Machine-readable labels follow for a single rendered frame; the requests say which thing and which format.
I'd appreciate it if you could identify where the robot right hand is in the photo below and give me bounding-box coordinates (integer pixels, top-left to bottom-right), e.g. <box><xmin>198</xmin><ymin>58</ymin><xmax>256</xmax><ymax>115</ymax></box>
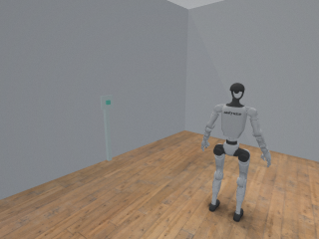
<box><xmin>260</xmin><ymin>152</ymin><xmax>271</xmax><ymax>167</ymax></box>

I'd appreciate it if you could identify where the left robot upper arm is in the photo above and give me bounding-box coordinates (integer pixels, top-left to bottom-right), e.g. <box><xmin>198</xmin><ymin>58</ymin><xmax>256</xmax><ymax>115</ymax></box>
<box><xmin>206</xmin><ymin>105</ymin><xmax>224</xmax><ymax>129</ymax></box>

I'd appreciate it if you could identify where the left robot forearm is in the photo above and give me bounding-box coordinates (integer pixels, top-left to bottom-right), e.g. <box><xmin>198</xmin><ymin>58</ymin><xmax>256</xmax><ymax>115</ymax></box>
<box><xmin>203</xmin><ymin>124</ymin><xmax>212</xmax><ymax>141</ymax></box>

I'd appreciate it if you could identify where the right robot upper arm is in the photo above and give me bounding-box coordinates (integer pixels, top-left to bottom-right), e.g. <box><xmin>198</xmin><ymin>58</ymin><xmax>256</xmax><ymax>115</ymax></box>
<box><xmin>246</xmin><ymin>107</ymin><xmax>261</xmax><ymax>137</ymax></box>

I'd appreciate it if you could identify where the panel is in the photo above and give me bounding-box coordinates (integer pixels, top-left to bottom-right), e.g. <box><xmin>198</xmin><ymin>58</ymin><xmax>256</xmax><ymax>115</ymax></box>
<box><xmin>100</xmin><ymin>95</ymin><xmax>114</xmax><ymax>161</ymax></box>

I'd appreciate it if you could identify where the right robot thigh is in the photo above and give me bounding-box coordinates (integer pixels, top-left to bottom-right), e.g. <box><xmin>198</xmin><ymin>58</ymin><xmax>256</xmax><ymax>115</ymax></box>
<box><xmin>236</xmin><ymin>148</ymin><xmax>250</xmax><ymax>187</ymax></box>

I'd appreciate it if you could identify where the robot left hand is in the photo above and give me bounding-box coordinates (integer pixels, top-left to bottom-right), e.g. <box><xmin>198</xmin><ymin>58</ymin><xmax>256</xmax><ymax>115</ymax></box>
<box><xmin>200</xmin><ymin>140</ymin><xmax>210</xmax><ymax>151</ymax></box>

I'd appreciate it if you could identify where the right robot forearm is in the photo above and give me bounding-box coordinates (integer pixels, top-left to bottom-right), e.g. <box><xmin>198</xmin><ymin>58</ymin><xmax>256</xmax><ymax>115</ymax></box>
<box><xmin>256</xmin><ymin>129</ymin><xmax>269</xmax><ymax>154</ymax></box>

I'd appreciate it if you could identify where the robot right foot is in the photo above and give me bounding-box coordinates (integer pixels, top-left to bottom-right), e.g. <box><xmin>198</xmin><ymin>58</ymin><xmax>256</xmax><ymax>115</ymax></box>
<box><xmin>233</xmin><ymin>208</ymin><xmax>243</xmax><ymax>222</ymax></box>

